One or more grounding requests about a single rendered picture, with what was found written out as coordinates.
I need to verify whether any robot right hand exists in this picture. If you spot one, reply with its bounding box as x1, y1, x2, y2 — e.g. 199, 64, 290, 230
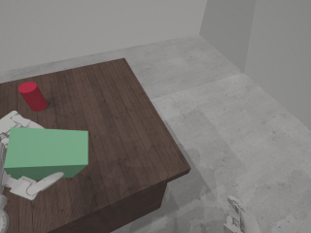
224, 195, 261, 233

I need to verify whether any robot left hand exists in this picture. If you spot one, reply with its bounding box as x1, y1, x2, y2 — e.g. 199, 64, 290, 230
0, 111, 64, 201

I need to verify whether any sponge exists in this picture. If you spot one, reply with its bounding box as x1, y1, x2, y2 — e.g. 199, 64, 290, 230
4, 127, 88, 181

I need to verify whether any left robot forearm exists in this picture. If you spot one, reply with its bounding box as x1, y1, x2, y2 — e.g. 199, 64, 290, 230
0, 194, 10, 233

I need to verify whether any table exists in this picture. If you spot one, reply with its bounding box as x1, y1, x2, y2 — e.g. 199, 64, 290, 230
0, 58, 191, 233

